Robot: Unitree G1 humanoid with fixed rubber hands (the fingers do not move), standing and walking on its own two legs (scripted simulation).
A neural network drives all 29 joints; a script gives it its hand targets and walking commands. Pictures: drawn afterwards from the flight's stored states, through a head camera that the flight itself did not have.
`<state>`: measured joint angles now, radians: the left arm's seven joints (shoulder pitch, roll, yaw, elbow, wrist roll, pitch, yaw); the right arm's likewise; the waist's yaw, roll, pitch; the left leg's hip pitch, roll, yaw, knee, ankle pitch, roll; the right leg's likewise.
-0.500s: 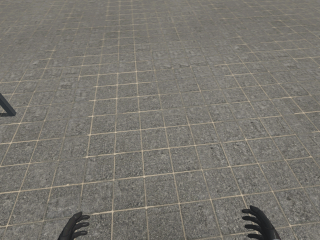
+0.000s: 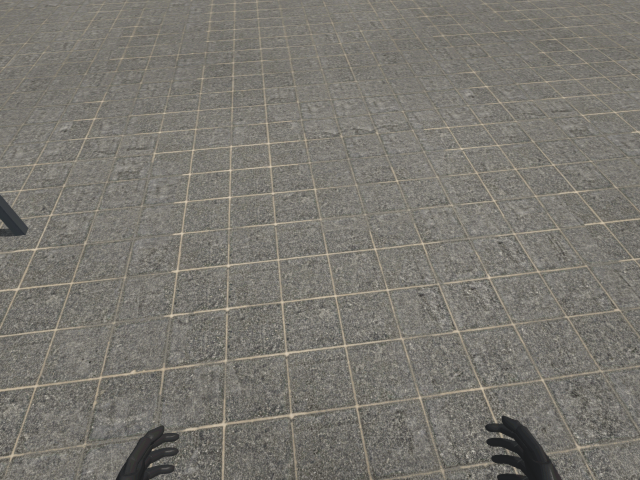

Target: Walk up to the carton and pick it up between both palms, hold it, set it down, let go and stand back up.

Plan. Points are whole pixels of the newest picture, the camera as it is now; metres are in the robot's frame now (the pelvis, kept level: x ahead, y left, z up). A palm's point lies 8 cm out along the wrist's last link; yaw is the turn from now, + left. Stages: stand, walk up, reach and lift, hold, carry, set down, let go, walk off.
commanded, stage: walk up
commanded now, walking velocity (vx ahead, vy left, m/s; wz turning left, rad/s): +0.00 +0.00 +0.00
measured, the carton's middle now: out of the picture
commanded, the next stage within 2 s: none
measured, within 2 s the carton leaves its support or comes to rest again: neither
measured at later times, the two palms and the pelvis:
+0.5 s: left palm out of the picture +0.05 +0.39 -0.10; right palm (491, 417) +0.20 -0.21 -0.06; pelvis +0.03 +0.06 -0.01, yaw +15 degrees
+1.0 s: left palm out of the picture +0.17 +0.46 -0.07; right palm (361, 300) +0.43 -0.06 -0.14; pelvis +0.22 +0.15 -0.03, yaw +34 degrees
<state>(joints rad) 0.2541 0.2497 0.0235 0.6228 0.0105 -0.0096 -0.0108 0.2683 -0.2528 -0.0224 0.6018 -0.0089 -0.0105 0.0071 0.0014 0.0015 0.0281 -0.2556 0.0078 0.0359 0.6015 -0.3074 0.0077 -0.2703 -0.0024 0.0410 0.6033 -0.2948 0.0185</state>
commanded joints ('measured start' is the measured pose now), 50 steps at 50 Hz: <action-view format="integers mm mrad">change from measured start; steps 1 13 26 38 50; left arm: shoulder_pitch -19 50 -150 -51 44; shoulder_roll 124 281 120 178 272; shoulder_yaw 34 120 66 68 76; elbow -82 17 -12 -76 -92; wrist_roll -1 92 74 17 44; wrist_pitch -18 -59 -36 -58 -72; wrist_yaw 3 49 -16 -43 34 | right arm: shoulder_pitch -12 -70 384 51 105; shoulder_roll -125 -205 -296 -299 -218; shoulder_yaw -37 -87 -146 -88 -61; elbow -82 -132 94 35 -16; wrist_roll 1 -82 -6 -37 -79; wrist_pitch -18 45 -17 -14 23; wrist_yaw -4 97 59 3 22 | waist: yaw -1 65 -166 14 5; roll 6 -121 367 164 -226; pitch -21 52 39 96 194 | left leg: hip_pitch -20 -545 226 -230 -588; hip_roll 89 136 49 221 86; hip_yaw -111 -125 -128 -491 -145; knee -153 502 -74 -354 799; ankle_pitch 82 -145 -251 -348 -126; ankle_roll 29 -12 115 256 -14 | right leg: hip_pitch -4 183 -376 -191 117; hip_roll -68 -564 -49 -60 -475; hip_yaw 84 448 -289 26 755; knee -115 -402 544 315 -484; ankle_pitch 113 -408 -472 -42 -485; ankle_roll -44 -370 -114 -31 -221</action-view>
